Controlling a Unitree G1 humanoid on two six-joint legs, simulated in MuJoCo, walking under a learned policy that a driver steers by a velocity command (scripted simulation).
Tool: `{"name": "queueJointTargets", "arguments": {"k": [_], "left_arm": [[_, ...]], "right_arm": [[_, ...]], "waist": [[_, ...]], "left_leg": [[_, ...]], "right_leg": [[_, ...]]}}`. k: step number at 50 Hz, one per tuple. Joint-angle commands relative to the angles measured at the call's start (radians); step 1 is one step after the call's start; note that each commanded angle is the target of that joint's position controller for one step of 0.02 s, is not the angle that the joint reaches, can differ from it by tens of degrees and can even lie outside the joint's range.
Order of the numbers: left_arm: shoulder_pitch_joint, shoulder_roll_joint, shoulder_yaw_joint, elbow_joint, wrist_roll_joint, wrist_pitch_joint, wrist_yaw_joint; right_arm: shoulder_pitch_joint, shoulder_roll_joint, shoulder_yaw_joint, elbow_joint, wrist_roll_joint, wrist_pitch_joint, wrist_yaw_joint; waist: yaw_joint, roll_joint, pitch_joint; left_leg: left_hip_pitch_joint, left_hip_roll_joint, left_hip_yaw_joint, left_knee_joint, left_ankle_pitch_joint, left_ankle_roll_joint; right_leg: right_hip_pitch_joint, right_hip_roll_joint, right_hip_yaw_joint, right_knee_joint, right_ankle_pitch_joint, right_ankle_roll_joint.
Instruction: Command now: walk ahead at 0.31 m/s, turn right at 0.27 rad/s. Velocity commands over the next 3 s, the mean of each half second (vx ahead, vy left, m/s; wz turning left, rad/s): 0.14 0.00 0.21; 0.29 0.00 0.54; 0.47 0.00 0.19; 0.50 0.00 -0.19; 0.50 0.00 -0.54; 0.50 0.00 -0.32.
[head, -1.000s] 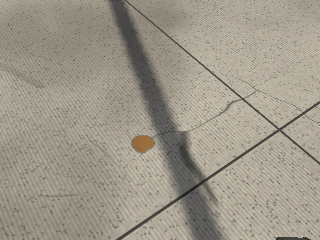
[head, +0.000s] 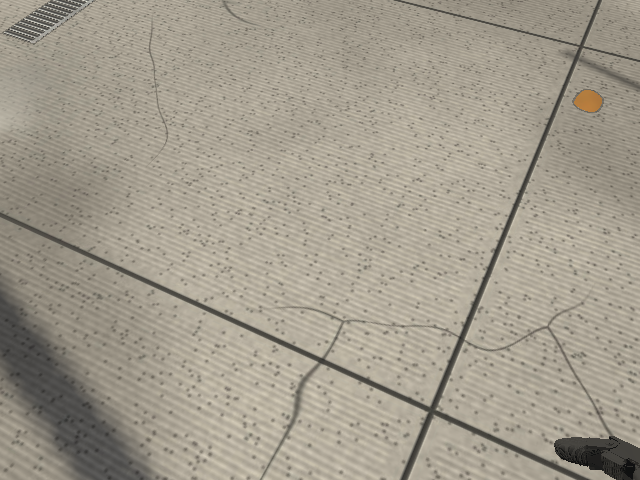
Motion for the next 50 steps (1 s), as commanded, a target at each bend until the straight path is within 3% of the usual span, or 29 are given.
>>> {"name": "queueJointTargets", "arguments": {"k": [1, 2, 3, 4, 5, 6, 8, 11, 15, 19, 20, 21, 22, 23, 24, 25, 26, 29, 33, 37, 39, 40, 41, 42, 43, 44, 45, 47, 50], "left_arm": [[0.226, 0.043, -0.015, -0.047, -0.005, -0.020, 0.001], [0.145, 0.108, 0.001, -0.038, -0.012, -0.013, 0.000], [0.036, 0.124, 0.002, -0.061, -0.001, -0.003, 0.003], [-0.041, 0.120, 0.003, -0.084, 0.019, 0.004, 0.006], [-0.069, 0.104, 0.003, -0.101, 0.029, 0.009, 0.008], [-0.065, 0.069, -0.005, -0.105, 0.029, 0.013, 0.009], [-0.063, 0.025, -0.018, -0.109, 0.022, 0.015, 0.016], [-0.087, 0.053, -0.012, -0.110, 0.011, 0.028, 0.029], [-0.180, 0.062, -0.006, -0.138, 0.011, 0.046, 0.031], [-0.144, 0.062, 0.002, -0.131, 0.008, 0.011, 0.016], [-0.115, 0.109, 0.014, -0.131, 0.020, 0.006, 0.019], [-0.137, 0.177, 0.028, -0.150, 0.039, 0.014, 0.028], [-0.145, 0.184, 0.032, -0.149, 0.067, 0.015, 0.017], [-0.177, 0.131, 0.017, -0.166, 0.059, 0.009, 0.015], [-0.228, 0.093, 0.007, -0.172, 0.045, 0.005, 0.015], [-0.262, 0.086, 0.004, -0.180, 0.034, 0.004, 0.014], [-0.269, 0.088, 0.003, -0.175, 0.025, 0.004, 0.015], [-0.184, 0.105, 0.013, -0.144, 0.022, 0.011, 0.023], [-0.153, 0.160, 0.033, -0.128, 0.014, 0.001, 0.020], [-0.148, 0.186, 0.048, -0.110, -0.007, -0.016, -0.009], [-0.174, 0.177, 0.046, -0.103, -0.023, -0.015, -0.019], [-0.168, 0.149, 0.037, -0.098, -0.022, -0.016, -0.021], [-0.172, 0.095, 0.019, -0.102, -0.003, -0.020, -0.023], [-0.220, 0.013, -0.009, -0.185, 0.036, -0.034, -0.028], [-0.283, 0.065, 0.000, -0.209, 0.007, -0.062, -0.028], [-0.301, 0.121, 0.012, -0.211, -0.022, -0.080, -0.036], [-0.281, 0.137, 0.017, -0.194, -0.015, -0.089, -0.039], [-0.256, 0.140, 0.023, -0.173, 0.025, -0.095, -0.039], [-0.254, 0.091, 0.009, -0.156, 0.025, -0.086, -0.050]], "right_arm": [[0.332, -0.212, -0.066, 0.037, 0.013, 0.007, 0.008], [0.278, -0.147, -0.047, 0.019, 0.031, 0.015, 0.013], [0.197, -0.109, -0.029, 0.002, 0.025, 0.026, 0.014], [0.133, -0.078, -0.013, -0.005, 0.022, 0.034, 0.016], [0.109, -0.067, -0.006, -0.001, 0.019, 0.037, 0.015], [0.101, -0.074, -0.007, 0.010, 0.018, 0.042, 0.015], [0.108, -0.138, -0.028, 0.021, 0.015, 0.053, 0.008], [0.121, -0.204, -0.056, 0.019, 0.036, 0.079, -0.007], [0.119, -0.192, -0.062, 0.015, 0.052, 0.116, -0.023], [0.106, -0.165, -0.057, 0.005, 0.060, 0.143, -0.043], [0.126, -0.130, -0.046, -0.002, 0.056, 0.146, -0.047], [0.161, -0.066, -0.031, -0.014, 0.045, 0.144, -0.044], [0.169, -0.119, -0.046, -0.034, 0.042, 0.135, -0.043], [0.194, -0.184, -0.069, -0.014, 0.042, 0.136, -0.041], [0.214, -0.198, -0.081, 0.006, 0.049, 0.146, -0.040], [0.231, -0.183, -0.082, 0.023, 0.048, 0.163, -0.047], [0.223, -0.165, -0.079, 0.016, 0.046, 0.175, -0.047], [0.124, -0.108, -0.055, -0.048, 0.058, 0.176, -0.028], [0.052, -0.091, -0.039, -0.105, 0.049, 0.156, 0.002], [0.076, -0.109, -0.042, -0.107, 0.052, 0.142, 0.020], [0.159, -0.106, -0.047, -0.074, 0.053, 0.140, 0.023], [0.236, -0.122, -0.058, -0.042, 0.055, 0.141, 0.018], [0.359, -0.172, -0.083, -0.008, 0.064, 0.140, 0.008], [0.441, -0.325, -0.115, -0.015, 0.057, 0.134, -0.006], [0.442, -0.296, -0.101, -0.040, 0.043, 0.106, 0.006], [0.399, -0.228, -0.079, -0.045, 0.039, 0.086, 0.008], [0.350, -0.178, -0.062, -0.054, 0.042, 0.076, 0.007], [0.282, -0.149, -0.047, -0.076, 0.044, 0.081, -0.003], [0.280, -0.160, -0.047, -0.077, 0.035, 0.080, -0.023]], "waist": [[-0.084, 0.304, -0.424], [-0.105, 0.178, -0.294], [-0.101, 0.090, -0.207], [-0.083, 0.051, -0.127], [-0.061, 0.066, -0.103], [-0.042, 0.093, -0.095], [-0.035, 0.140, -0.120], [-0.047, 0.134, -0.172], [-0.071, 0.136, -0.104], [-0.028, 0.135, -0.079], [-0.031, 0.078, -0.112], [-0.070, -0.148, -0.116], [-0.072, -0.285, -0.108], [-0.078, -0.193, -0.101], [-0.097, -0.138, -0.078], [-0.107, -0.112, -0.069], [-0.099, -0.118, -0.054], [-0.035, -0.148, -0.049], [-0.003, -0.157, -0.046], [-0.020, -0.159, -0.019], [-0.076, -0.136, -0.023], [-0.107, -0.105, -0.044], [-0.158, -0.003, -0.094], [-0.160, 0.321, -0.110], [-0.205, 0.229, -0.110], [-0.180, 0.179, -0.025], [-0.144, 0.144, 0.018], [-0.098, 0.107, 0.035], [-0.085, 0.093, 0.012]], "left_leg": [[0.814, 0.460, -0.678, -0.057, 0.391, 0.336], [0.703, 0.407, -0.578, -0.081, 0.295, 0.295], [0.574, 0.353, -0.442, -0.085, 0.305, 0.255], [0.440, 0.301, -0.351, -0.104, 0.387, 0.240], [0.357, 0.263, -0.301, -0.115, 0.453, 0.225], [0.303, 0.219, -0.255, -0.125, 0.503, 0.209], [0.275, 0.194, -0.216, -0.128, 0.611, 0.222], [0.280, 0.213, -0.256, -0.143, 0.468, 0.233], [0.210, 0.193, -0.334, -0.188, 0.006, 0.208], [0.175, 0.131, -0.373, -0.104, -0.045, 0.146], [0.108, 0.093, -0.340, -0.016, -0.140, 0.096], [-0.040, -0.032, -0.186, 0.210, -0.409, 0.032], [-0.122, -0.073, -0.064, 0.425, -0.610, -0.014], [-0.120, -0.024, -0.099, 0.577, -0.577, -0.041], [-0.132, -0.013, -0.096, 0.642, -0.518, -0.060], [-0.142, -0.004, -0.084, 0.678, -0.467, -0.080], [-0.161, 0.003, -0.077, 0.700, -0.424, -0.099], [-0.191, 0.042, -0.011, 0.572, -0.313, -0.112], [-0.102, 0.072, 0.032, 0.357, -0.314, -0.075], [0.057, 0.054, 0.095, 0.185, -0.312, -0.007], [0.211, 0.023, 0.135, 0.044, -0.238, 0.029], [0.346, -0.005, 0.142, 0.011, -0.238, 0.049], [0.538, 0.043, 0.029, -0.028, -0.257, 0.092], [0.721, 0.325, -0.482, -0.132, -0.306, 0.252], [0.709, 0.393, -0.711, -0.259, -0.493, 0.372], [0.666, 0.376, -0.636, -0.279, -0.488, 0.347], [0.607, 0.333, -0.534, -0.264, -0.395, 0.308], [0.504, 0.261, -0.391, -0.269, -0.185, 0.258], [0.451, 0.207, -0.245, -0.285, 0.075, 0.232]], "right_leg": [[-0.483, 0.029, -0.007, 0.647, -0.199, 0.060], [-0.530, -0.016, 0.015, 0.716, -0.147, 0.070], [-0.523, -0.060, -0.038, 0.691, -0.083, 0.078], [-0.503, -0.101, -0.081, 0.608, -0.042, 0.083], [-0.442, -0.135, -0.093, 0.511, -0.007, 0.082], [-0.374, -0.138, -0.114, 0.401, 0.005, 0.086], [-0.289, -0.105, -0.161, 0.241, 0.011, 0.106], [-0.227, -0.081, -0.157, 0.136, 0.117, 0.110], [-0.216, -0.067, -0.136, 0.048, 0.156, 0.094], [-0.066, -0.066, -0.152, -0.253, 0.311, 0.055], [0.042, -0.179, -0.084, -0.284, 0.364, 0.015], [0.117, -0.388, 0.114, -0.317, 0.542, -0.085], [0.036, -0.523, 0.264, -0.344, 0.683, -0.223], [0.025, -0.500, 0.215, -0.339, 0.698, -0.242], [0.016, -0.432, 0.107, -0.317, 0.696, -0.196], [0.018, -0.382, 0.031, -0.304, 0.674, -0.159], [0.015, -0.373, -0.009, -0.299, 0.716, -0.157], [0.047, -0.349, -0.058, -0.390, 0.345, -0.162], [0.043, -0.380, -0.081, -0.438, 0.151, -0.156], [-0.025, -0.394, -0.140, -0.431, 0.123, -0.145], [-0.088, -0.379, -0.194, -0.355, 0.108, -0.115], [-0.162, -0.351, -0.240, -0.264, 0.107, -0.085], [-0.287, -0.293, -0.329, -0.030, 0.132, -0.026], [-0.650, -0.142, -0.396, 0.401, -0.106, 0.075], [-0.826, -0.096, -0.196, 0.548, -0.145, 0.070], [-0.870, -0.149, -0.155, 0.561, -0.053, 0.041], [-0.842, -0.177, -0.158, 0.523, 0.047, 0.029], [-0.734, -0.198, -0.158, 0.405, 0.172, 0.041], [-0.640, -0.170, -0.201, 0.263, 0.341, 0.078]]}}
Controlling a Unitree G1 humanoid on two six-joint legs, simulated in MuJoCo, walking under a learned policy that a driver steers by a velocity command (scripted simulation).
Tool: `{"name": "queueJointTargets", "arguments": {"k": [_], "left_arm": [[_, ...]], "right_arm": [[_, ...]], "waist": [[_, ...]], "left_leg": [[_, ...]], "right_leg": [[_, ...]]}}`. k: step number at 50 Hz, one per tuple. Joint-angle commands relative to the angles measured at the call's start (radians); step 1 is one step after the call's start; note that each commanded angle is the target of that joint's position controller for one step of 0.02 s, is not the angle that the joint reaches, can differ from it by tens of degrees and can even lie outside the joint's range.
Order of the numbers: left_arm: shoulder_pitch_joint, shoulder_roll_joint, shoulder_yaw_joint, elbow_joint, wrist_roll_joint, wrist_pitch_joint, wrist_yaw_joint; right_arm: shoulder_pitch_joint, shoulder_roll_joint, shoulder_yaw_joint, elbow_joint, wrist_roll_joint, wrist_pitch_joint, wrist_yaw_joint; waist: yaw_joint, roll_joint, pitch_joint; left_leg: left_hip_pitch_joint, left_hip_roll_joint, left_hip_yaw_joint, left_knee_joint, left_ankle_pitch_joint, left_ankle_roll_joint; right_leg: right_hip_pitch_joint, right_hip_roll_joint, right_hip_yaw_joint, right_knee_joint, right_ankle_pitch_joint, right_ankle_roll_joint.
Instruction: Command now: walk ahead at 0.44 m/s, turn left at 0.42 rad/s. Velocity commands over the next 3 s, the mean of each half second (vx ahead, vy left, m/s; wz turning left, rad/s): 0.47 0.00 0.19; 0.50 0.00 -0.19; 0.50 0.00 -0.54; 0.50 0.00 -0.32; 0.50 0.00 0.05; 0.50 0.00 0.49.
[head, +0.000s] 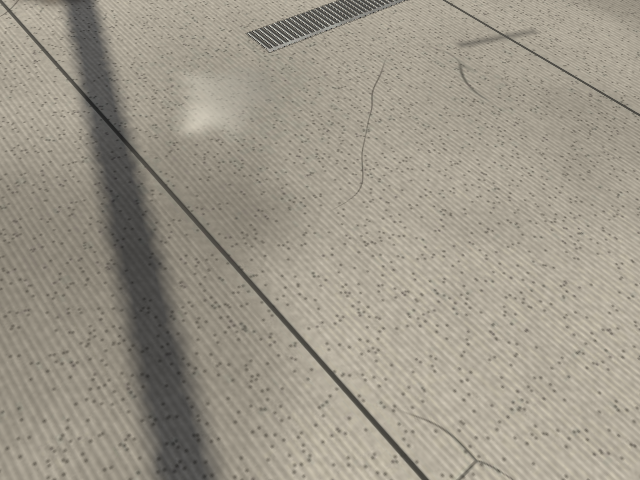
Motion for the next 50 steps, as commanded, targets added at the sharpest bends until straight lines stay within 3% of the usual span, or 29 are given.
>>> {"name": "queueJointTargets", "arguments": {"k": [1, 4, 6, 9, 11, 12, 13, 14, 15, 16, 17, 18, 19, 20, 21, 24, 27, 30, 34, 37, 38, 39, 40, 41, 42, 43, 44, 46, 50], "left_arm": [[-0.109, 0.054, 0.007, -0.085, 0.004, -0.017, -0.006], [-0.211, 0.017, -0.013, -0.106, -0.010, -0.018, -0.018], [-0.265, 0.022, -0.016, -0.121, -0.020, -0.020, -0.027], [-0.295, 0.040, -0.012, -0.136, -0.023, -0.026, -0.039], [-0.270, 0.056, -0.007, -0.131, -0.021, -0.027, -0.042], [-0.233, 0.072, 0.001, -0.124, -0.019, -0.026, -0.039], [-0.149, 0.095, 0.014, -0.104, -0.017, -0.024, -0.031], [-0.008, 0.128, 0.030, -0.071, -0.013, -0.021, -0.022], [0.173, 0.185, 0.039, -0.049, 0.002, -0.017, -0.013], [0.230, 0.218, 0.047, -0.008, 0.001, -0.017, -0.025], [0.215, 0.119, 0.022, -0.012, -0.021, -0.015, -0.024], [0.141, 0.093, 0.011, -0.014, -0.023, -0.010, -0.016], [0.081, 0.091, 0.007, -0.019, -0.013, -0.005, -0.013], [0.045, 0.077, 0.002, -0.020, -0.004, -0.003, -0.013], [0.028, 0.067, -0.003, -0.021, 0.007, -0.007, -0.012], [0.022, 0.068, -0.003, 0.002, -0.009, -0.021, -0.011], [0.042, 0.103, 0.006, 0.024, -0.012, -0.019, -0.002], [0.073, 0.121, 0.008, 0.040, -0.020, -0.007, 0.005], [0.164, 0.141, 0.013, 0.084, -0.035, 0.012, 0.006], [0.165, 0.159, 0.020, 0.095, -0.036, 0.032, 0.015], [0.149, 0.163, 0.020, 0.095, -0.036, 0.038, 0.017], [0.148, 0.140, 0.011, 0.094, -0.029, 0.040, 0.017], [0.142, 0.076, -0.014, 0.072, -0.010, 0.038, 0.017], [0.269, -0.037, -0.047, 0.045, -0.015, 0.021, 0.017], [0.255, 0.046, -0.030, 0.064, -0.042, 0.011, 0.016], [0.171, 0.117, -0.007, 0.045, -0.059, 0.010, 0.016], [0.114, 0.114, -0.006, 0.032, -0.051, 0.013, 0.019], [0.098, 0.093, 0.003, 0.029, -0.037, 0.031, 0.018], [0.088, 0.036, -0.002, 0.015, -0.035, 0.071, 0.016]], "right_arm": [[-0.034, -0.174, -0.043, -0.066, -0.001, -0.020, -0.023], [0.022, -0.184, -0.045, -0.034, 0.003, -0.023, -0.032], [0.062, -0.189, -0.045, -0.012, 0.008, -0.027, -0.031], [0.086, -0.192, -0.048, 0.013, 0.013, -0.025, -0.032], [0.087, -0.199, -0.053, 0.021, 0.011, -0.019, -0.034], [0.083, -0.208, -0.056, 0.020, 0.009, -0.015, -0.035], [0.076, -0.212, -0.056, 0.019, 0.006, -0.010, -0.035], [0.065, -0.198, -0.048, 0.011, 0.002, -0.006, -0.035], [0.072, -0.145, -0.027, -0.013, -0.021, -0.005, -0.035], [0.230, -0.038, 0.002, -0.011, 0.003, -0.020, -0.026], [0.142, -0.149, -0.016, -0.002, 0.019, -0.033, -0.020], [0.020, -0.188, -0.029, -0.037, 0.036, -0.041, -0.014], [-0.039, -0.173, -0.022, -0.053, 0.025, -0.049, -0.015], [-0.066, -0.162, -0.026, -0.057, 0.008, -0.052, -0.015], [-0.041, -0.149, -0.027, -0.052, 0.007, -0.047, -0.013], [-0.013, -0.100, -0.016, -0.042, 0.003, -0.026, -0.016], [-0.117, -0.083, -0.005, -0.077, -0.010, -0.027, -0.018], [-0.219, -0.065, 0.004, -0.096, -0.007, -0.041, -0.007], [-0.335, -0.078, 0.001, -0.137, 0.005, -0.053, 0.011], [-0.315, -0.116, -0.015, -0.143, 0.006, -0.064, 0.021], [-0.258, -0.131, -0.024, -0.130, 0.005, -0.068, 0.020], [-0.138, -0.170, -0.046, -0.095, 0.002, -0.070, 0.013], [0.031, -0.236, -0.068, -0.071, -0.015, -0.069, 0.001], [0.103, -0.331, -0.089, -0.056, -0.031, -0.058, -0.003], [0.124, -0.243, -0.070, -0.054, -0.023, -0.055, 0.001], [0.064, -0.186, -0.051, -0.056, -0.016, -0.056, 0.000], [-0.001, -0.155, -0.040, -0.059, -0.017, -0.057, 0.000], [-0.091, -0.103, -0.026, -0.054, -0.023, -0.066, 0.001], [-0.118, -0.122, -0.041, -0.025, -0.024, -0.088, -0.004]], "waist": [[-0.008, 0.122, 0.033], [-0.052, 0.137, 0.058], [-0.071, 0.134, 0.083], [-0.065, 0.133, 0.106], [-0.044, 0.142, 0.089], [-0.022, 0.153, 0.055], [0.026, 0.161, -0.012], [0.100, 0.153, -0.116], [0.160, 0.044, -0.275], [0.077, -0.283, -0.425], [0.123, -0.171, -0.338], [0.121, -0.095, -0.167], [0.089, 0.006, -0.083], [0.062, 0.027, -0.027], [0.029, -0.002, -0.023], [-0.002, -0.034, -0.003], [0.020, -0.019, 0.041], [0.058, -0.009, 0.056], [0.101, -0.010, 0.071], [0.062, -0.031, 0.058], [0.022, -0.038, 0.033], [-0.038, -0.024, -0.043], [-0.111, 0.044, -0.192], [-0.063, 0.316, -0.333], [-0.095, 0.295, -0.353], [-0.095, 0.214, -0.206], [-0.072, 0.162, -0.131], [-0.014, 0.164, -0.036], [0.022, 0.121, 0.016]], "left_leg": [[0.089, 0.211, -0.185, -0.184, 0.345, 0.161], [0.028, 0.188, -0.132, -0.198, 0.319, 0.131], [0.036, 0.212, -0.150, -0.208, 0.272, 0.132], [0.124, 0.258, -0.173, -0.176, 0.314, 0.122], [0.183, 0.273, -0.173, -0.124, 0.449, 0.106], [0.205, 0.265, -0.164, -0.064, 0.623, 0.097], [0.209, 0.241, -0.143, 0.049, 0.823, 0.084], [0.140, 0.197, -0.108, 0.229, 0.884, 0.056], [-0.075, 0.132, -0.089, 0.536, 0.583, 0.028], [-0.428, -0.053, -0.092, 0.883, -0.260, -0.034], [-0.535, -0.007, -0.163, 0.964, -0.290, -0.028], [-0.586, 0.042, -0.120, 0.957, -0.203, -0.025], [-0.559, 0.093, -0.080, 0.907, -0.119, -0.025], [-0.535, 0.122, -0.063, 0.849, -0.073, -0.032], [-0.482, 0.149, -0.066, 0.821, -0.042, -0.035], [-0.451, 0.174, -0.040, 0.720, -0.024, -0.063], [-0.496, 0.189, -0.021, 0.545, 0.128, -0.091], [-0.446, 0.159, 0.011, 0.333, 0.300, -0.094], [-0.414, 0.123, 0.014, 0.195, 0.340, -0.086], [-0.358, 0.101, 0.002, 0.126, 0.239, -0.059], [-0.272, 0.085, 0.019, 0.098, 0.215, -0.045], [-0.093, 0.071, 0.035, 0.079, 0.202, -0.019], [0.179, 0.208, -0.086, 0.117, 0.211, 0.037], [0.519, 0.458, -0.508, 0.049, 0.058, 0.176], [0.502, 0.465, -0.671, -0.058, -0.111, 0.199], [0.396, 0.435, -0.520, -0.071, -0.130, 0.155], [0.277, 0.395, -0.395, -0.088, -0.057, 0.129], [0.095, 0.328, -0.222, -0.156, 0.084, 0.105], [0.009, 0.320, -0.052, -0.236, 0.252, 0.119]], "right_leg": [[-0.150, -0.005, 0.006, -0.170, 0.176, 0.025], [-0.051, 0.029, -0.015, -0.361, 0.329, 0.023], [-0.031, 0.036, -0.007, -0.426, 0.369, 0.008], [-0.049, 0.035, 0.011, -0.490, 0.337, -0.032], [-0.010, 0.047, 0.001, -0.507, 0.271, -0.060], [0.056, 0.072, -0.021, -0.505, 0.221, -0.077], [0.184, 0.104, -0.055, -0.511, 0.200, -0.104], [0.408, 0.087, -0.050, -0.505, 0.239, -0.143], [0.731, -0.104, 0.169, -0.458, 0.250, -0.217], [1.033, -0.329, 0.682, -0.584, -0.021, -0.374], [0.969, -0.301, 0.734, -0.686, -0.188, -0.329], [0.818, -0.272, 0.572, -0.710, -0.166, -0.290], [0.669, -0.236, 0.472, -0.734, -0.058, -0.269], [0.562, -0.201, 0.401, -0.759, 0.047, -0.266], [0.497, -0.178, 0.354, -0.786, 0.100, -0.266], [0.400, -0.157, 0.255, -0.854, 0.162, -0.286], [0.377, -0.139, 0.174, -0.893, 0.199, -0.282], [0.378, -0.102, 0.089, -0.886, 0.239, -0.244], [0.455, -0.140, 0.114, -0.836, 0.224, -0.226], [0.527, -0.180, 0.172, -0.755, 0.245, -0.199], [0.525, -0.170, 0.171, -0.693, 0.305, -0.182], [0.492, -0.119, 0.139, -0.549, 0.398, -0.155], [0.347, -0.054, 0.090, -0.274, 0.266, -0.113], [-0.027, 0.101, 0.010, 0.092, -0.221, -0.038], [-0.143, 0.081, 0.128, 0.246, -0.330, -0.034], [-0.207, 0.036, 0.133, 0.294, -0.253, -0.041], [-0.191, -0.007, 0.109, 0.274, -0.168, -0.041], [-0.110, -0.058, 0.113, 0.191, -0.061, -0.034], [-0.090, -0.073, 0.110, 0.123, 0.038, -0.014]]}}
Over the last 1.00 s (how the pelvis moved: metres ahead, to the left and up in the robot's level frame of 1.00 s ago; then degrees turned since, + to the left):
0.18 0.09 0.02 29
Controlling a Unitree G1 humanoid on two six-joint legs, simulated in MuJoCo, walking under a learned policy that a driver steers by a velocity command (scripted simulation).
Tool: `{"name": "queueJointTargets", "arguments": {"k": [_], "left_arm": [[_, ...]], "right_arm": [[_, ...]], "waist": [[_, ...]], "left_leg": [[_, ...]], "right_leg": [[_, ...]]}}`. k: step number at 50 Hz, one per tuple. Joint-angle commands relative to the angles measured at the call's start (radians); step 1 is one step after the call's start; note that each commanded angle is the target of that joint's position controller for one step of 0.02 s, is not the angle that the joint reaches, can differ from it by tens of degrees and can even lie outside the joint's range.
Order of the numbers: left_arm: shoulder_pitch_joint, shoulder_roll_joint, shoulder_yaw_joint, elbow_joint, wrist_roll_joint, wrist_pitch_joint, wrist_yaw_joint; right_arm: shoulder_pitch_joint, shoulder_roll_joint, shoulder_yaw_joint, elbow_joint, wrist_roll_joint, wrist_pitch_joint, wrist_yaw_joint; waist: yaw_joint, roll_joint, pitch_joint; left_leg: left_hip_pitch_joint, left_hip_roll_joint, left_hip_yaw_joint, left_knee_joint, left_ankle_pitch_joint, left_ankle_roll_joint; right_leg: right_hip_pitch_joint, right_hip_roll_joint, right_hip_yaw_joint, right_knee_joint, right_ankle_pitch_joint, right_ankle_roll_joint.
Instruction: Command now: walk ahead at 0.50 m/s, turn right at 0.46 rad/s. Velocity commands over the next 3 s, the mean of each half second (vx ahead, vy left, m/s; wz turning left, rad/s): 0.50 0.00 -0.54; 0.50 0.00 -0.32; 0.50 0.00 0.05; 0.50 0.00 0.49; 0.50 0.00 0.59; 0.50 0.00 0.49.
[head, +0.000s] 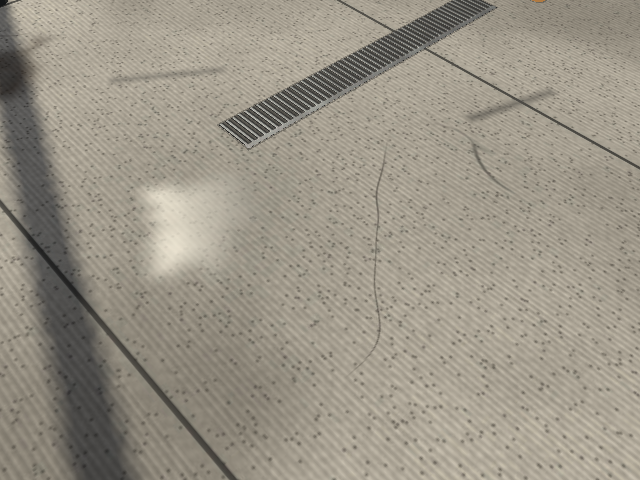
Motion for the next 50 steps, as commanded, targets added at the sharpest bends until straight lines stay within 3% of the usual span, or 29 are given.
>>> {"name": "queueJointTargets", "arguments": {"k": [1, 6, 11, 14, 15, 16, 17, 18, 19, 20, 21, 22, 23, 27, 30, 32, 35, 37, 39, 40, 41, 42, 43, 44, 45, 46, 47, 48, 50], "left_arm": [[0.005, 0.026, 0.011, -0.074, 0.006, 0.011, 0.001], [-0.132, 0.000, -0.001, -0.118, 0.010, 0.001, -0.028], [-0.264, 0.002, -0.006, -0.186, 0.008, 0.000, -0.055], [-0.216, 0.043, 0.016, -0.201, 0.011, 0.006, -0.062], [-0.121, 0.075, 0.036, -0.182, 0.009, 0.010, -0.059], [0.042, 0.126, 0.067, -0.139, 0.006, 0.013, -0.048], [0.186, 0.217, 0.101, -0.105, 0.004, 0.026, -0.025], [0.126, 0.310, 0.104, -0.123, 0.001, 0.011, -0.024], [0.153, 0.215, 0.078, -0.146, 0.006, -0.004, -0.031], [0.117, 0.166, 0.062, -0.134, 0.013, -0.020, -0.034], [0.057, 0.138, 0.053, -0.138, 0.010, -0.026, -0.033], [-0.008, 0.105, 0.043, -0.150, 0.013, -0.026, -0.029], [-0.041, 0.087, 0.035, -0.167, 0.026, -0.027, -0.024], [-0.021, 0.120, 0.043, -0.155, 0.021, -0.034, -0.001], [0.018, 0.128, 0.045, -0.134, 0.014, -0.027, 0.013], [0.054, 0.122, 0.042, -0.115, 0.014, -0.025, 0.016], [0.111, 0.119, 0.038, -0.079, 0.010, -0.024, 0.015], [0.126, 0.119, 0.039, -0.065, 0.012, -0.019, 0.017], [0.116, 0.126, 0.042, -0.057, 0.016, -0.012, 0.018], [0.097, 0.119, 0.039, -0.061, 0.016, -0.009, 0.017], [0.089, 0.090, 0.026, -0.069, 0.022, -0.008, 0.015], [0.143, 0.041, 0.006, -0.088, 0.041, -0.012, 0.017], [0.263, -0.008, -0.009, -0.082, 0.010, -0.026, 0.014], [0.189, 0.090, 0.006, -0.073, -0.004, -0.031, 0.013], [0.068, 0.121, 0.015, -0.098, -0.005, -0.034, 0.011], [0.005, 0.108, 0.012, -0.114, 0.009, -0.037, 0.011], [-0.017, 0.095, 0.014, -0.121, 0.021, -0.040, 0.009], [-0.002, 0.079, 0.014, -0.118, 0.023, -0.040, 0.005], [0.023, 0.044, 0.007, -0.108, 0.021, -0.034, 0.003]], "right_arm": [[-0.041, -0.130, -0.036, -0.043, -0.002, -0.027, -0.009], [-0.013, -0.168, -0.048, -0.014, 0.003, -0.011, -0.024], [0.053, -0.203, -0.063, 0.024, 0.026, 0.020, -0.027], [0.036, -0.244, -0.075, 0.022, 0.040, 0.041, -0.033], [0.024, -0.255, -0.078, 0.019, 0.044, 0.050, -0.035], [0.008, -0.245, -0.072, 0.013, 0.048, 0.054, -0.038], [0.028, -0.192, -0.051, -0.007, 0.019, 0.046, -0.040], [0.114, -0.053, -0.007, -0.066, -0.009, 0.015, -0.025], [-0.014, -0.145, -0.019, -0.078, 0.032, -0.022, -0.012], [-0.096, -0.180, -0.029, -0.106, 0.063, -0.040, -0.007], [-0.096, -0.167, -0.024, -0.100, 0.047, -0.048, -0.014], [-0.087, -0.172, -0.030, -0.086, 0.018, -0.046, -0.020], [-0.063, -0.177, -0.036, -0.081, 0.010, -0.035, -0.019], [-0.096, -0.128, -0.026, -0.100, -0.005, 0.000, -0.020], [-0.207, -0.093, -0.009, -0.126, -0.001, -0.001, -0.014], [-0.269, -0.081, 0.000, -0.135, 0.007, -0.009, 0.000], [-0.323, -0.103, -0.004, -0.153, 0.018, -0.020, 0.015], [-0.325, -0.125, -0.012, -0.161, 0.018, -0.027, 0.022], [-0.277, -0.142, -0.020, -0.155, 0.018, -0.031, 0.022], [-0.195, -0.159, -0.032, -0.133, 0.014, -0.034, 0.018], [-0.069, -0.195, -0.048, -0.107, 0.005, -0.037, 0.013], [0.085, -0.263, -0.063, -0.093, -0.008, -0.037, 0.010], [0.155, -0.285, -0.074, -0.044, 0.002, -0.025, 0.023], [0.139, -0.191, -0.049, -0.050, 0.031, -0.023, 0.025], [0.073, -0.151, -0.036, -0.059, 0.029, -0.016, 0.020], [0.020, -0.141, -0.028, -0.068, 0.016, -0.009, 0.018], [-0.010, -0.124, -0.021, -0.067, 0.009, -0.007, 0.016], [-0.021, -0.113, -0.015, -0.067, 0.000, -0.009, 0.014], [-0.014, -0.113, -0.014, -0.054, 0.010, -0.014, 0.013]], "waist": [[0.024, 0.125, -0.004], [-0.021, 0.100, 0.037], [-0.059, 0.092, 0.081], [0.000, 0.138, 0.014], [0.058, 0.146, -0.044], [0.149, 0.126, -0.128], [0.196, -0.001, -0.215], [0.056, -0.220, -0.308], [0.146, -0.082, -0.370], [0.144, -0.043, -0.219], [0.094, 0.032, -0.144], [0.053, 0.043, -0.095], [0.020, 0.019, -0.084], [0.008, 0.024, -0.048], [0.051, -0.006, -0.025], [0.088, -0.022, -0.021], [0.113, -0.029, -0.002], [0.106, -0.040, 0.005], [0.075, -0.067, 0.003], [0.027, -0.065, -0.034], [-0.032, -0.039, -0.142], [-0.063, 0.110, -0.310], [-0.022, 0.404, -0.380], [-0.057, 0.258, -0.275], [-0.065, 0.164, -0.144], [-0.043, 0.098, -0.072], [-0.020, 0.092, -0.030], [0.004, 0.121, -0.032], [0.020, 0.149, -0.043]], "left_leg": [[0.083, 0.284, -0.179, -0.237, 0.188, 0.153], [0.125, 0.259, -0.016, -0.253, 0.230, 0.128], [0.269, 0.300, 0.050, -0.204, 0.307, 0.108], [0.325, 0.303, 0.094, -0.031, 0.742, 0.078], [0.313, 0.290, 0.110, 0.111, 0.872, 0.065], [0.222, 0.252, 0.136, 0.324, 0.849, 0.033], [-0.044, 0.202, 0.134, 0.642, 0.459, -0.017], [-0.473, -0.014, -0.012, 0.962, -0.419, -0.074], [-0.581, -0.001, -0.205, 1.035, -0.409, -0.056], [-0.644, 0.042, -0.199, 0.997, -0.304, -0.032], [-0.595, 0.086, -0.199, 0.909, -0.218, -0.024], [-0.523, 0.113, -0.199, 0.824, -0.170, -0.033], [-0.454, 0.131, -0.207, 0.786, -0.134, -0.040], [-0.410, 0.111, -0.170, 0.607, -0.028, -0.100], [-0.374, 0.072, -0.160, 0.360, 0.182, -0.114], [-0.314, 0.047, -0.145, 0.240, 0.299, -0.110], [-0.319, 0.043, -0.163, 0.162, 0.312, -0.081], [-0.334, 0.041, -0.170, 0.126, 0.237, -0.050], [-0.287, 0.030, -0.152, 0.108, 0.143, -0.015], [-0.178, 0.007, -0.123, 0.071, 0.138, 0.012], [0.031, 0.052, -0.155, 0.095, 0.178, 0.057], [0.349, 0.235, -0.392, 0.134, 0.191, 0.149], [0.573, 0.392, -0.839, -0.022, -0.087, 0.282], [0.523, 0.379, -0.864, -0.079, -0.306, 0.246], [0.395, 0.344, -0.712, -0.094, -0.284, 0.206], [0.268, 0.302, -0.605, -0.115, -0.168, 0.190], [0.184, 0.268, -0.537, -0.138, -0.069, 0.189], [0.136, 0.240, -0.485, -0.158, 0.004, 0.181], [0.102, 0.218, -0.413, -0.189, 0.104, 0.191]], "right_leg": [[-0.126, -0.059, 0.062, -0.048, 0.103, 0.014], [-0.112, -0.044, -0.005, -0.326, 0.315, 0.006], [-0.135, -0.022, -0.076, -0.468, 0.253, -0.040], [0.004, 0.059, -0.154, -0.486, 0.107, -0.096], [0.128, 0.103, -0.178, -0.496, 0.073, -0.122], [0.368, 0.146, -0.178, -0.564, 0.134, -0.161], [0.674, 0.019, 0.047, -0.586, 0.151, -0.221], [0.955, -0.215, 0.634, -0.708, -0.039, -0.415], [0.968, -0.254, 0.759, -0.842, -0.140, -0.412], [0.860, -0.229, 0.615, -0.859, -0.061, -0.364], [0.713, -0.184, 0.496, -0.852, 0.045, -0.327], [0.583, -0.142, 0.398, -0.858, 0.155, -0.303], [0.501, -0.117, 0.351, -0.878, 0.231, -0.297], [0.358, -0.069, 0.240, -0.915, 0.393, -0.298], [0.324, -0.013, 0.173, -0.904, 0.329, -0.245], [0.317, -0.011, 0.162, -0.903, 0.262, -0.221], [0.401, -0.060, 0.213, -0.863, 0.222, -0.214], [0.482, -0.100, 0.257, -0.817, 0.251, -0.204], [0.530, -0.120, 0.278, -0.766, 0.363, -0.187], [0.533, -0.089, 0.255, -0.683, 0.508, -0.169], [0.482, -0.033, 0.210, -0.508, 0.559, -0.140], [0.277, 0.063, 0.142, -0.198, 0.298, -0.093], [-0.052, 0.188, 0.093, 0.085, -0.283, -0.031], [-0.172, 0.129, 0.154, 0.176, -0.275, -0.034], [-0.207, 0.085, 0.118, 0.173, -0.182, -0.037], [-0.183, 0.043, 0.076, 0.130, -0.110, -0.034], [-0.159, 0.010, 0.064, 0.065, -0.058, -0.030], [-0.107, -0.013, 0.059, 0.025, -0.026, -0.027], [-0.072, -0.025, 0.034, -0.039, -0.012, -0.013]]}}
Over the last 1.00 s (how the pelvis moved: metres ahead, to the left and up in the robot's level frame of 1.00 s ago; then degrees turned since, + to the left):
0.54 0.06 0.00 -4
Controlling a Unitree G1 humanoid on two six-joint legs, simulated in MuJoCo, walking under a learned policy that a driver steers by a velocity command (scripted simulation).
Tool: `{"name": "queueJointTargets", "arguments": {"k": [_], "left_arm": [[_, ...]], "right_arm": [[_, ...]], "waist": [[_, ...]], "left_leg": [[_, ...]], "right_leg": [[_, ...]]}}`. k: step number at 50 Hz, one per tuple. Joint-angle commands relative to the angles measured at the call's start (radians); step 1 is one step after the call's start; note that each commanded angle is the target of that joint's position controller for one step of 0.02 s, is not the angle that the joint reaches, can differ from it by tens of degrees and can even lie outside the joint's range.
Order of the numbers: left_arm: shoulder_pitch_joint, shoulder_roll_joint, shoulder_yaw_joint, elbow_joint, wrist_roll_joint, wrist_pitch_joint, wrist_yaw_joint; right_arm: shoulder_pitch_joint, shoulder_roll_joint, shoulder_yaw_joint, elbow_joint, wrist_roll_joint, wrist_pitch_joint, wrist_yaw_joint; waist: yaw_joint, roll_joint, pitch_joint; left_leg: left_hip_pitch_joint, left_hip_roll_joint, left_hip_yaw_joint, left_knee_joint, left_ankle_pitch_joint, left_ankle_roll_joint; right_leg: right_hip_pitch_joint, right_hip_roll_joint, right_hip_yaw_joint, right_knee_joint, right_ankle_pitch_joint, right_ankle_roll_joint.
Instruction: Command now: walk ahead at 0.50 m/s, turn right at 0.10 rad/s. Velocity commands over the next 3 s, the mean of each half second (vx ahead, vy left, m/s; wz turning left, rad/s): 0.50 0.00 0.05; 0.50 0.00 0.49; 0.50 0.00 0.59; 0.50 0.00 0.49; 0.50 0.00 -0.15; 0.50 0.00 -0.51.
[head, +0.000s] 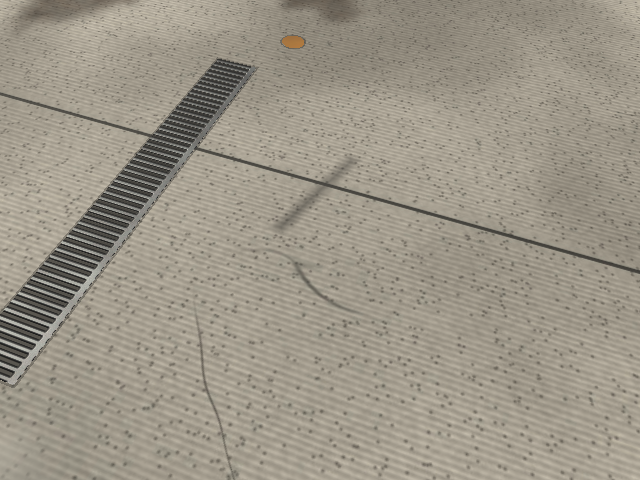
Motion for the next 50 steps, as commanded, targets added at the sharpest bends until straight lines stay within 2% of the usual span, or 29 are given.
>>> {"name": "queueJointTargets", "arguments": {"k": [1, 4, 8, 12, 15, 16, 17, 18, 19, 20, 21, 22, 23, 25, 28, 30, 34, 37, 39, 41, 42, 43, 44, 45, 46, 47, 48, 49, 50], "left_arm": [[-0.007, 0.062, 0.019, -0.075, 0.006, -0.012, 0.000], [-0.104, 0.039, 0.007, -0.102, 0.012, -0.015, -0.001], [-0.228, 0.022, -0.003, -0.125, 0.005, -0.028, -0.016], [-0.323, 0.036, 0.000, -0.159, -0.005, -0.037, -0.035], [-0.288, 0.070, 0.013, -0.158, -0.001, -0.045, -0.044], [-0.195, 0.096, 0.029, -0.134, 0.003, -0.047, -0.040], [-0.039, 0.147, 0.053, -0.092, 0.010, -0.047, -0.030], [0.149, 0.229, 0.074, -0.065, 0.024, -0.042, -0.016], [0.156, 0.258, 0.075, -0.050, 0.024, -0.035, -0.022], [0.135, 0.156, 0.052, -0.058, 0.014, -0.033, -0.021], [0.074, 0.123, 0.039, -0.056, 0.009, -0.035, -0.018], [0.010, 0.102, 0.031, -0.057, 0.014, -0.038, -0.019], [-0.037, 0.075, 0.025, -0.054, 0.018, -0.043, -0.022], [-0.076, 0.059, 0.025, -0.040, 0.027, -0.059, -0.023], [-0.082, 0.080, 0.035, -0.007, 0.030, -0.074, -0.017], [-0.068, 0.092, 0.040, 0.013, 0.033, -0.072, -0.009], [-0.044, 0.124, 0.046, 0.038, 0.026, -0.059, 0.005], [0.014, 0.147, 0.055, 0.068, 0.014, -0.040, 0.009], [0.035, 0.159, 0.060, 0.083, 0.004, -0.023, 0.010], [0.020, 0.183, 0.066, 0.083, -0.003, -0.007, 0.015], [0.011, 0.199, 0.071, 0.080, -0.007, 0.000, 0.019], [-0.001, 0.210, 0.074, 0.076, -0.009, 0.009, 0.024], [-0.021, 0.208, 0.070, 0.071, -0.014, 0.014, 0.027], [-0.006, 0.169, 0.054, 0.055, 0.006, 0.005, 0.029], [0.093, 0.017, 0.007, 0.002, 0.037, -0.025, 0.009], [-0.021, 0.099, 0.017, -0.007, 0.001, -0.066, -0.007], [-0.116, 0.141, 0.028, -0.040, -0.033, -0.086, -0.014], [-0.125, 0.127, 0.023, -0.041, -0.022, -0.096, -0.009], [-0.120, 0.131, 0.029, -0.028, 0.006, -0.095, -0.002]], "right_arm": [[0.004, -0.121, -0.025, -0.044, 0.007, -0.017, -0.007], [0.028, -0.158, -0.034, -0.023, 0.013, -0.009, -0.017], [0.086, -0.176, -0.035, 0.009, 0.023, 0.004, -0.023], [0.147, -0.186, -0.037, 0.047, 0.029, 0.023, -0.026], [0.143, -0.206, -0.045, 0.060, 0.032, 0.040, -0.034], [0.123, -0.210, -0.044, 0.058, 0.034, 0.044, -0.036], [0.117, -0.187, -0.033, 0.050, 0.027, 0.045, -0.038], [0.118, -0.118, -0.006, 0.015, -0.005, 0.041, -0.038], [0.253, -0.031, 0.017, 0.012, 0.019, 0.023, -0.033], [0.176, -0.152, -0.012, 0.026, 0.042, 0.014, -0.031], [0.091, -0.184, -0.025, -0.001, 0.054, 0.010, -0.029], [0.055, -0.168, -0.025, -0.005, 0.046, 0.013, -0.033], [0.045, -0.155, -0.030, -0.005, 0.035, 0.021, -0.034], [0.088, -0.115, -0.029, 0.008, 0.039, 0.046, -0.033], [0.055, -0.088, -0.029, -0.010, 0.034, 0.070, -0.037], [0.013, -0.084, -0.029, -0.028, 0.030, 0.069, -0.033], [-0.108, -0.058, -0.016, -0.067, 0.026, 0.058, -0.007], [-0.206, -0.048, -0.008, -0.116, 0.026, 0.058, 0.011], [-0.243, -0.054, -0.009, -0.147, 0.027, 0.058, 0.023], [-0.230, -0.075, -0.020, -0.167, 0.027, 0.062, 0.031], [-0.193, -0.094, -0.031, -0.167, 0.027, 0.066, 0.032], [-0.106, -0.124, -0.049, -0.152, 0.029, 0.069, 0.030], [0.046, -0.173, -0.078, -0.116, 0.031, 0.071, 0.020], [0.196, -0.258, -0.113, -0.082, 0.032, 0.083, -0.003], [0.147, -0.351, -0.121, -0.092, 0.037, 0.073, -0.007], [0.177, -0.262, -0.095, -0.120, 0.029, 0.058, -0.002], [0.141, -0.213, -0.080, -0.113, 0.020, 0.044, 0.001], [0.080, -0.190, -0.072, -0.118, 0.024, 0.038, 0.000], [0.016, -0.157, -0.062, -0.130, 0.023, 0.037, -0.002]], "waist": [[0.010, 0.128, -0.033], [-0.013, 0.103, -0.011], [-0.060, 0.102, 0.011], [-0.079, 0.108, 0.038], [-0.032, 0.123, 0.013], [0.029, 0.120, -0.039], [0.101, 0.102, -0.147], [0.161, -0.041, -0.319], [0.087, -0.290, -0.427], [0.129, -0.149, -0.324], [0.118, -0.105, -0.185], [0.084, -0.043, -0.120], [0.056, -0.045, -0.069], [0.013, -0.071, -0.049], [-0.002, -0.034, -0.006], [0.006, -0.020, 0.010], [0.050, 0.000, 0.043], [0.089, 0.015, 0.075], [0.093, 0.008, 0.082], [0.062, -0.020, 0.050], [0.033, -0.043, 0.012], [-0.020, -0.055, -0.041], [-0.108, -0.037, -0.119], [-0.166, 0.070, -0.208], [-0.027, 0.310, -0.286], [-0.109, 0.179, -0.381], [-0.115, 0.134, -0.235], [-0.066, 0.055, -0.150], [-0.026, 0.037, -0.096]], "left_leg": [[0.146, 0.270, -0.296, -0.240, 0.133, 0.181], [0.147, 0.260, -0.219, -0.272, 0.208, 0.179], [0.148, 0.226, -0.129, -0.271, 0.222, 0.144], [0.244, 0.280, -0.146, -0.231, 0.233, 0.133], [0.305, 0.304, -0.159, -0.137, 0.399, 0.106], [0.286, 0.277, -0.139, -0.032, 0.538, 0.088], [0.194, 0.224, -0.108, 0.152, 0.541, 0.058], [-0.028, 0.143, -0.063, 0.483, 0.194, 0.017], [-0.363, 0.007, -0.095, 0.761, -0.423, -0.023], [-0.461, 0.062, -0.176, 0.854, -0.405, -0.022], [-0.498, 0.101, -0.155, 0.850, -0.305, -0.017], [-0.460, 0.141, -0.137, 0.815, -0.221, -0.026], [-0.430, 0.165, -0.136, 0.771, -0.165, -0.034], [-0.343, 0.191, -0.137, 0.747, -0.103, -0.048], [-0.389, 0.197, -0.148, 0.695, -0.021, -0.066], [-0.430, 0.193, -0.154, 0.604, 0.074, -0.073], [-0.402, 0.178, -0.078, 0.375, 0.235, -0.061], [-0.438, 0.169, -0.037, 0.276, 0.218, -0.037], [-0.456, 0.155, -0.008, 0.238, 0.154, -0.015], [-0.385, 0.109, 0.041, 0.220, 0.061, 0.019], [-0.315, 0.073, 0.072, 0.227, 0.006, 0.040], [-0.200, 0.032, 0.095, 0.224, -0.033, 0.065], [0.023, -0.008, 0.093, 0.154, 0.021, 0.102], [0.328, 0.093, -0.100, 0.120, 0.033, 0.159], [0.642, 0.340, -0.674, 0.027, -0.119, 0.353], [0.680, 0.388, -0.843, -0.105, -0.214, 0.368], [0.578, 0.361, -0.696, -0.128, -0.138, 0.315], [0.431, 0.317, -0.575, -0.126, -0.037, 0.280], [0.300, 0.277, -0.481, -0.135, 0.075, 0.256]], "right_leg": [[-0.175, -0.083, 0.020, -0.081, 0.057, 0.021], [-0.203, -0.091, 0.000, -0.261, 0.196, 0.043], [-0.129, -0.055, -0.037, -0.492, 0.392, 0.045], [-0.131, -0.033, -0.038, -0.587, 0.376, 0.020], [-0.036, -0.007, -0.048, -0.640, 0.274, -0.022], [0.109, 0.019, -0.070, -0.676, 0.276, -0.044], [0.355, -0.005, -0.052, -0.665, 0.305, -0.078], [0.669, -0.226, 0.183, -0.623, 0.339, -0.141], [0.896, -0.405, 0.600, -0.745, 0.107, -0.273], [0.809, -0.368, 0.579, -0.802, -0.029, -0.233], [0.679, -0.337, 0.425, -0.829, -0.003, -0.194], [0.552, -0.296, 0.327, -0.862, 0.079, -0.175], [0.461, -0.261, 0.244, -0.899, 0.144, -0.166], [0.358, -0.231, 0.136, -0.962, 0.225, -0.162], [0.321, -0.232, 0.018, -1.004, 0.344, -0.169], [0.345, -0.224, -0.048, -1.012, 0.390, -0.166], [0.381, -0.206, -0.168, -1.022, 0.421, -0.139], [0.482, -0.239, -0.204, -0.999, 0.457, -0.134], [0.559, -0.261, -0.223, -0.955, 0.534, -0.123], [0.601, -0.267, -0.253, -0.862, 0.793, -0.101], [0.613, -0.265, -0.265, -0.782, 0.966, -0.090], [0.601, -0.256, -0.277, -0.649, 1.088, -0.077], [0.518, -0.222, -0.299, -0.446, 1.062, -0.047], [0.273, -0.174, -0.299, -0.143, 0.737, -0.001], [-0.184, 0.045, -0.186, 0.193, -0.225, 0.059], [-0.292, 0.046, 0.032, 0.279, -0.255, 0.040], [-0.358, -0.001, 0.036, 0.246, -0.156, 0.015], [-0.320, -0.044, 0.032, 0.155, -0.070, 0.006], [-0.256, -0.072, 0.027, 0.069, -0.025, 0.015]]}}
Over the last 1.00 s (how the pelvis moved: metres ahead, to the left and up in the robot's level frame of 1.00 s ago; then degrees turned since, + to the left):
0.56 -0.12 0.00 -26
